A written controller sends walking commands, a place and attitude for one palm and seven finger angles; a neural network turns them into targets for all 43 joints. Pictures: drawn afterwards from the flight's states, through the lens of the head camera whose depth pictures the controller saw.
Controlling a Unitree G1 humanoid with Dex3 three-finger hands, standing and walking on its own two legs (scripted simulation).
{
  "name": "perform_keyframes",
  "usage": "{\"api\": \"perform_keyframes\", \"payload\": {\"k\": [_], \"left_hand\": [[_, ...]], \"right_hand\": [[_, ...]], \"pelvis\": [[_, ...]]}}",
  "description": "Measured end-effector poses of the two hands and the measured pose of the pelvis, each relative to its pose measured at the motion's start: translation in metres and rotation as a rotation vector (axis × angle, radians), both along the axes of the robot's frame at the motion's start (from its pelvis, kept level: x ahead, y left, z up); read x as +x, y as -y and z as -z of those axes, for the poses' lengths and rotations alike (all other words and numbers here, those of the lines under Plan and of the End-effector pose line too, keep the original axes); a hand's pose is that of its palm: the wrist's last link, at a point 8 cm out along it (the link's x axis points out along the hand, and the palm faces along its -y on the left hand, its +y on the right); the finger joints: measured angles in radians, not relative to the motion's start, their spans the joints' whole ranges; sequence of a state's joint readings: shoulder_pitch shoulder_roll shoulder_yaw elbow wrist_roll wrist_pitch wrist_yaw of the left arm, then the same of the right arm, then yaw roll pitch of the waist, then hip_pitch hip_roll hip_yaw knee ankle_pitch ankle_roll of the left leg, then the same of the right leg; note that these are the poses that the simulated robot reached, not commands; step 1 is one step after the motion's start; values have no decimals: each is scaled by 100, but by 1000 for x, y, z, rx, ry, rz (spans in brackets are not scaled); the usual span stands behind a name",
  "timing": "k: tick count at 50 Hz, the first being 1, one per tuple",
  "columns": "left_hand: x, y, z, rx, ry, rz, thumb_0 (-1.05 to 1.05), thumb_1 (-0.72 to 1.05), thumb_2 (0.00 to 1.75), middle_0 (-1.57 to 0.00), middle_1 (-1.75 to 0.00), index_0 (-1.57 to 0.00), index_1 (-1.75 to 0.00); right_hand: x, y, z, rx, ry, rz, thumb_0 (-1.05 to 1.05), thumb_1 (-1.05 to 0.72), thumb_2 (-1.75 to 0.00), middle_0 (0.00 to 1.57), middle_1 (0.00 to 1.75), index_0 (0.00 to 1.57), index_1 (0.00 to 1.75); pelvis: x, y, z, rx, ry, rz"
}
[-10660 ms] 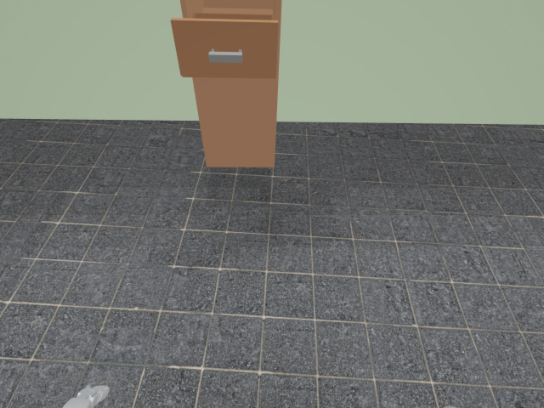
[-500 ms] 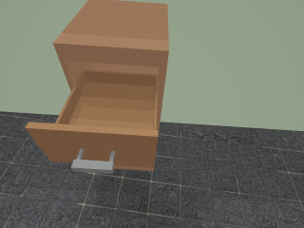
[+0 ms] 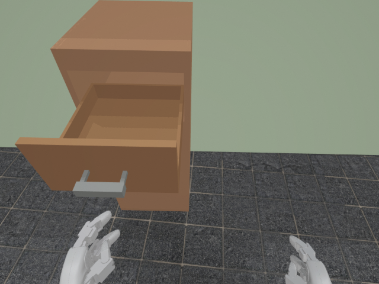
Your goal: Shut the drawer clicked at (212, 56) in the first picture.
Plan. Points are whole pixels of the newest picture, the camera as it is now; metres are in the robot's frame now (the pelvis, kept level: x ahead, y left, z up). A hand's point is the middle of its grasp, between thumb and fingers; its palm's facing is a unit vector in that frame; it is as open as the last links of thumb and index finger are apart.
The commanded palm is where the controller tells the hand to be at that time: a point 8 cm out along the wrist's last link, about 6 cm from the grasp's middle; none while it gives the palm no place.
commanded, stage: raise the hand and make a fist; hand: left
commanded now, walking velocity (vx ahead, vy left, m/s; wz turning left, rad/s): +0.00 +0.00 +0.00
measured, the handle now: (102, 181) +0.34 +0.21 +0.04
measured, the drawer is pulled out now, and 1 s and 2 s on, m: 0.29 0.29 0.29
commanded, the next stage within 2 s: bring the fist close to the handle in 1.58 s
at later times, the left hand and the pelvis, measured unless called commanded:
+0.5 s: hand (96, 252) +0.18 +0.17 +0.06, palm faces +0.05 -1.00 -0.07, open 3.9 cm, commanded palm +0.12 +0.23 +0.06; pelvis +0.01 -0.02 -0.01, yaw +1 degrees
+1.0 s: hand (81, 259) +0.15 +0.17 +0.11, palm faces -0.03 -1.00 -0.02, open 3.2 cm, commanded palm +0.11 +0.22 +0.12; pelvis +0.00 +0.03 +0.00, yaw +2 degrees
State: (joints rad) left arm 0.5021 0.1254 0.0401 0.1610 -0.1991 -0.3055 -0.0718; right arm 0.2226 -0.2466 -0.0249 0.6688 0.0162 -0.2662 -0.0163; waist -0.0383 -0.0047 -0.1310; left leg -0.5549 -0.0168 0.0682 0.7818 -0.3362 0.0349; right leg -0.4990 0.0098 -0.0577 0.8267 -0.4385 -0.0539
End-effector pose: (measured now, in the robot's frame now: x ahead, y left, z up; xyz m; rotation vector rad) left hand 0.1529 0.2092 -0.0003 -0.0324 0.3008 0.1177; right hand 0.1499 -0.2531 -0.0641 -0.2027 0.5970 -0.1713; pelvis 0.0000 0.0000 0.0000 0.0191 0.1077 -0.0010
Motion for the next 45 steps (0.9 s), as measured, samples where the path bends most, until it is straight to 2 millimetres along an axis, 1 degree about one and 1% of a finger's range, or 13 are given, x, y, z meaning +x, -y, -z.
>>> {"api": "perform_keyframes", "payload": {"k": [1, 3, 6, 9, 11, 14, 17, 19, 22, 27, 32, 37, 45], "left_hand": [[-10, 7, 4, -20, 24, 25, 1, 93, 90, -37, -49, -27, -45], [-27, 14, 2, -10, 90, 56, 2, 92, 90, -41, -53, -33, -50], [-42, 6, -20, 87, 240, 41, 2, 91, 90, -47, -60, -42, -57], [-42, -8, -42, 180, 380, 1, 2, 90, 90, -54, -66, -50, -64], [-36, -13, -48, 191, 411, 3, 2, 90, 90, -57, -71, -55, -69], [-21, -8, -43, 138, 350, 72, 2, 90, 90, -63, -77, -62, -76], [-7, 1, -39, 87, 241, 161, 2, 90, 90, -69, -83, -68, -82], [-1, 3, -42, 74, 200, 178, 2, 90, 90, -73, -88, -72, -87], [3, -2, -53, 72, 204, 132, 2, 90, 90, -79, -94, -79, -93], [-4, -20, -70, 119, 235, 60, 2, 90, 90, -89, -105, -89, -104], [-22, -22, -70, 93, 205, 101, 2, 90, 90, -99, -116, -99, -115], [-30, -20, -78, 63, 247, 125, 2, 90, 90, -109, -127, -109, -126], [-21, -19, -104, 58, 366, 114, 2, 90, 90, -125, -144, -125, -143]], "right_hand": [[8, 3, -5, -21, 23, -21, 1, -90, -90, 20, 30, 20, 30], [24, 8, -11, -58, 65, -64, 1, -90, -90, 20, 30, 20, 30], [46, 11, -11, -72, 116, -105, 1, -90, -90, 20, 30, 20, 30], [60, 6, 0, -41, 146, -130, 1, -90, -90, 20, 30, 20, 30], [62, 0, 10, -7, 142, -142, 1, -90, -90, 20, 30, 20, 30], [55, -10, 22, 42, 102, -142, 1, -90, -90, 20, 30, 20, 30], [39, -16, 29, 73, 45, -116, 1, -90, -90, 20, 30, 20, 30], [28, -15, 30, 82, 10, -84, 1, -90, -90, 20, 30, 20, 30], [14, -9, 31, 83, -35, -27, 1, -90, -90, 21, 30, 20, 30], [2, 3, 28, 53, -83, 24, 1, -90, -90, 20, 30, 20, 30], [10, 5, 15, 10, -41, 19, 1, -90, -90, 20, 30, 20, 30], [29, -12, -4, -12, 57, -21, 1, -90, -90, 20, 30, 20, 30], [54, -65, -23, 47, 177, -125, 1, -90, -90, 20, 30, 20, 30]], "pelvis": [[-2, 4, 4, -1, -10, -1], [-5, 11, 13, -8, -22, -9], [-10, 18, 25, -21, -30, -27], [-16, 24, 36, -33, -38, -44], [-19, 27, 40, -35, -42, -50], [-19, 30, 38, -30, -42, -54], [-13, 31, 31, -23, -40, -52], [-8, 30, 25, -20, -35, -46], [0, 28, 18, -16, -27, -34], [8, 20, 11, -13, -20, -21], [8, 7, 8, -24, -17, -23], [4, -7, 7, -39, -7, -29], [-1, -26, 7, -55, 20, -37]]}}
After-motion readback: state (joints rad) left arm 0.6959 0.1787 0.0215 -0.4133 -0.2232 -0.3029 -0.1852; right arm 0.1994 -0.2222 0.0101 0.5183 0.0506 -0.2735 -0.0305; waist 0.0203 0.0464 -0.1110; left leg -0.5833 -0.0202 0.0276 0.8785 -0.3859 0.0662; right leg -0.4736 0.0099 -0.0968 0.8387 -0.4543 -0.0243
